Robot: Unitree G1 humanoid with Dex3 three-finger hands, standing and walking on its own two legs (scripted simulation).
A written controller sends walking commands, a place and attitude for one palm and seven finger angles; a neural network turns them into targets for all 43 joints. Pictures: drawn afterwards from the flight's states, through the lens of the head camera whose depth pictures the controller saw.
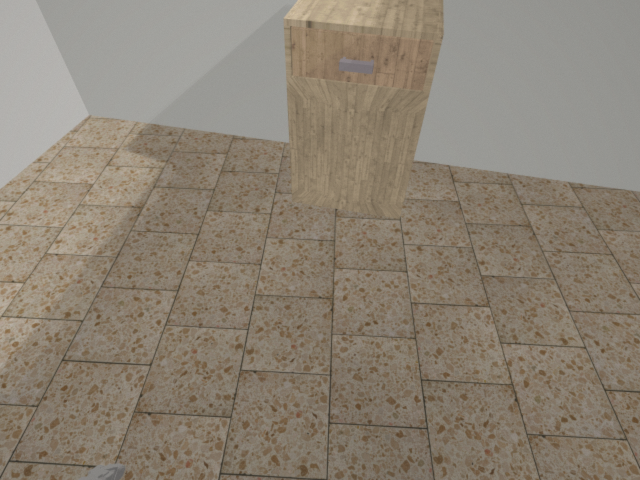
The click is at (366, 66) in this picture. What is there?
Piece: drawer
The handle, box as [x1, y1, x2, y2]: [339, 57, 373, 73]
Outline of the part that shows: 339,61 339,70 365,73 372,72 373,60 369,62 351,60 343,57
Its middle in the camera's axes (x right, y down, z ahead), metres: +0.12 -0.58 +1.28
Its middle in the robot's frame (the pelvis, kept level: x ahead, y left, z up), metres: +1.35 -0.06 -0.07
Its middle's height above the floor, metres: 0.70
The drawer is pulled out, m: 0.00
